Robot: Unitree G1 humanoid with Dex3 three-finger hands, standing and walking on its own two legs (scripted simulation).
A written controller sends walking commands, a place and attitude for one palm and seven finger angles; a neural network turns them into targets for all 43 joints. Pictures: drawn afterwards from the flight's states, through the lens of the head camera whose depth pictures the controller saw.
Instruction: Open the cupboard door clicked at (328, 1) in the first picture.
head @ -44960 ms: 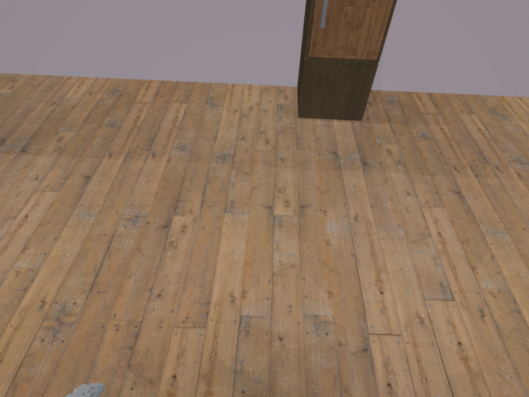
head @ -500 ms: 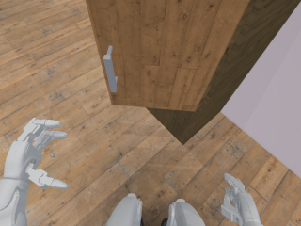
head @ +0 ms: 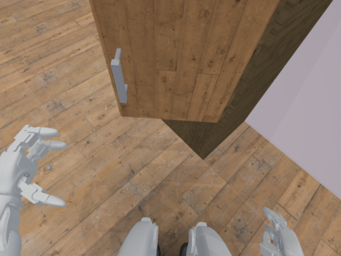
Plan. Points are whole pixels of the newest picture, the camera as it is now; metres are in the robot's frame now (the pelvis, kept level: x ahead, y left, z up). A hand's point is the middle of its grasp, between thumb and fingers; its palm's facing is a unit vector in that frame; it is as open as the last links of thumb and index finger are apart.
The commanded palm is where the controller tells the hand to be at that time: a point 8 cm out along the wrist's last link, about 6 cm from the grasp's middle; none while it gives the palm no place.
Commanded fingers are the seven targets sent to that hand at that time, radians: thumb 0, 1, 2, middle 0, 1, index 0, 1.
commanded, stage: raise the hand with hooked fingers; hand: left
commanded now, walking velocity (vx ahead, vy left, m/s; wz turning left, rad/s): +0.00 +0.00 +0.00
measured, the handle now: (121, 77) +0.55 +0.18 +0.01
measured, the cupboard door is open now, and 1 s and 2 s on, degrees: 45 45 45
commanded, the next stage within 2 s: move the hooked fingers beside the handle in 0.18 s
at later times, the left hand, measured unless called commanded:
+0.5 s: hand (59, 159) +0.30 +0.26 +0.03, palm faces +0.04 -1.00 -0.05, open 14.0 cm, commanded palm +0.29 +0.31 +0.03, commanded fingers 0.00 -0.50 0.30 -0.30 -1.20 -0.30 -1.20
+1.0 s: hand (73, 128) +0.38 +0.26 +0.02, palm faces +0.03 -1.00 -0.03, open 14.0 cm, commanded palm +0.37 +0.30 +0.02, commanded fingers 0.00 -0.50 0.30 -0.30 -1.20 -0.30 -1.20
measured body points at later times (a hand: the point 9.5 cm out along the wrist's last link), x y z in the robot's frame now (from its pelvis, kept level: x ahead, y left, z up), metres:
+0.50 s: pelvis +0.00 -0.02 -0.01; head +0.11 +0.01 +0.43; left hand +0.30 +0.31 +0.03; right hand +0.18 -0.27 -0.09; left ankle +0.02 +0.05 -0.63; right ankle +0.03 -0.10 -0.63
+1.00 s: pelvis +0.00 -0.01 -0.01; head +0.14 +0.01 +0.42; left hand +0.38 +0.31 +0.02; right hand +0.12 -0.29 -0.11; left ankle +0.02 +0.05 -0.63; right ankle +0.03 -0.10 -0.63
